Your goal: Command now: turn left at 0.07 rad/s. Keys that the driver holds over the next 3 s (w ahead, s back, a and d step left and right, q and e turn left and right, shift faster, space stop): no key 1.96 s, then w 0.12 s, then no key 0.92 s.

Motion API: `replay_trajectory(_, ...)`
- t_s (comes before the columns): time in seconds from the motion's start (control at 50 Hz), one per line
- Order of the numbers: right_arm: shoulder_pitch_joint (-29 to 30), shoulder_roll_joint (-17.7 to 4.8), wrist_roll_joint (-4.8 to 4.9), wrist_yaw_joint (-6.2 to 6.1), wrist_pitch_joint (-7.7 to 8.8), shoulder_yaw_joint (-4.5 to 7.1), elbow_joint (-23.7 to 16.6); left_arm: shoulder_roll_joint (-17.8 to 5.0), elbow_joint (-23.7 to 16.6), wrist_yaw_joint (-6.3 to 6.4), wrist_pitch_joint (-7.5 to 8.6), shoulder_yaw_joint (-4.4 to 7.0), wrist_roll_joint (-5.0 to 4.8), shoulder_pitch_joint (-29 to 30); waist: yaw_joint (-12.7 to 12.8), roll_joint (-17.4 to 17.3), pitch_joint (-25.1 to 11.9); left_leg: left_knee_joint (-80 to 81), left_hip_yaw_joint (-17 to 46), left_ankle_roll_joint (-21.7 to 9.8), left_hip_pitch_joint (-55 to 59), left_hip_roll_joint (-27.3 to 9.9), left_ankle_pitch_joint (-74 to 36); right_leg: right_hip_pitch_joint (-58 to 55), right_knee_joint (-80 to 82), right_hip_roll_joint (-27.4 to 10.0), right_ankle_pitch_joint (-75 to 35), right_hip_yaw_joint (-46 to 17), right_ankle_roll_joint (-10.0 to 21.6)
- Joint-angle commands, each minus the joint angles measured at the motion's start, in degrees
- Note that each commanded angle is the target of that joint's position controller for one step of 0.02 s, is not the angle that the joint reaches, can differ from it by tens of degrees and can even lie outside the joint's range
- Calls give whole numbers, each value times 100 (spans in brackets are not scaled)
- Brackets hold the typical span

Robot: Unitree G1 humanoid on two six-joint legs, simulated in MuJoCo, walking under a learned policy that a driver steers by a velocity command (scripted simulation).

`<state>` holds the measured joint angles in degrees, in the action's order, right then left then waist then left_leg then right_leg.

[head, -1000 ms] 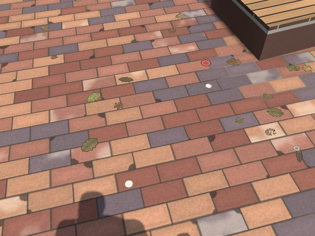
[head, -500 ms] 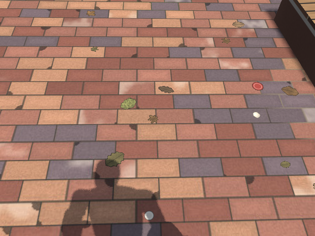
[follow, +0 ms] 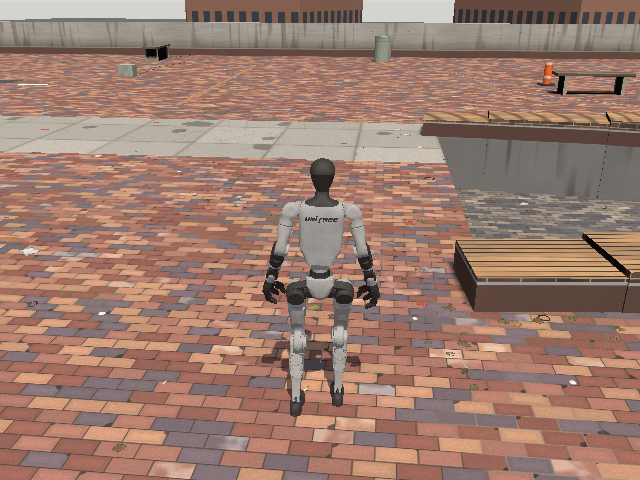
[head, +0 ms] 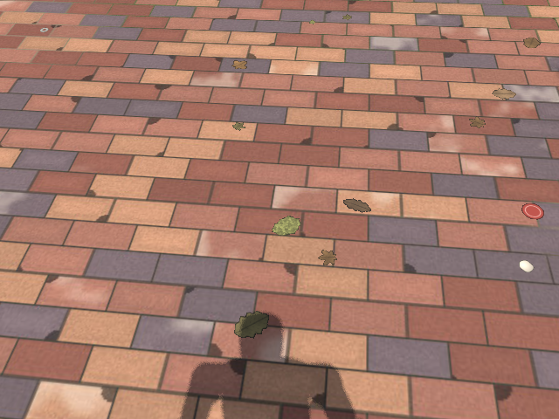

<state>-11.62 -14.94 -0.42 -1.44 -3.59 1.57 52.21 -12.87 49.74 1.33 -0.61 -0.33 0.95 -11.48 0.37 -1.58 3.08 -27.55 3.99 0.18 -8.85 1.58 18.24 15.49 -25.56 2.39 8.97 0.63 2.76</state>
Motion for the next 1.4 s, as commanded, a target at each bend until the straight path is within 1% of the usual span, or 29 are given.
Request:
replay_trajectory(0.02,-391,-666,-133,-61,174,76,-8,-819,-186,-11,36,207,-37,-35,-64,409,-439,999,653,-268,697,-624,-774,248,639,-981,338,-1210,102)
replay_trajectory(0.04,-74,-769,-64,-33,210,77,57,-657,-143,-33,15,190,-101,-60,178,-292,-118,1023,884,-448,-286,-818,-509,-148,695,-492,516,-688,-13)
replay_trajectory(0.06,52,-521,-55,2,274,1,65,-683,-6,-33,0,192,-73,-17,135,-248,-58,1218,945,-440,-724,-859,-209,-708,583,-466,225,-639,-59)
replay_trajectory(0.08,40,-449,-48,4,331,-34,140,-664,103,-34,2,201,-56,-60,143,-246,-42,1289,851,-358,-841,-780,-90,-955,565,-522,-12,-666,-42)
replay_trajectory(0.12,-88,-495,-22,-38,374,-41,306,-721,277,-47,26,226,-28,-158,131,-280,-23,1302,697,-280,-710,-627,-241,-1014,546,-624,-277,-723,15)
replay_trajectory(0.14,-159,-494,-9,-49,386,-44,386,-703,351,-51,44,219,-21,-196,121,-257,-42,1272,653,-283,-576,-602,-377,-948,579,-657,-330,-743,24)
replay_trajectory(0.22,-301,-403,-9,-60,383,-78,593,-617,639,-33,51,193,-44,-202,58,-17,40,1235,600,-344,-405,-598,-459,-767,686,-636,-228,-732,-41)
replay_trajectory(0.32,-389,-357,-4,-75,397,-106,787,-543,932,-10,44,162,-40,-279,35,109,45,1216,556,-376,-352,-589,-559,-766,703,-645,-287,-733,-74)
replay_trajectory(0.54,-609,-155,-2,-103,417,-174,1089,-393,1363,46,37,111,-45,-475,33,131,27,1131,456,-386,-244,-562,-908,-776,623,-675,-486,-722,-72)
replay_trajectory(0.88,-966,88,-9,-146,439,-209,1294,-157,1657,100,21,88,-50,-614,23,122,91,1048,395,-382,-189,-558,-1208,-766,515,-679,-648,-683,-77)
replay_trajectory(1.4,-1298,299,-15,-170,469,-193,1333,34,1793,136,16,81,-54,-805,12,107,171,1020,359,-391,-121,-571,-1424,-727,433,-682,-697,-641,-110)
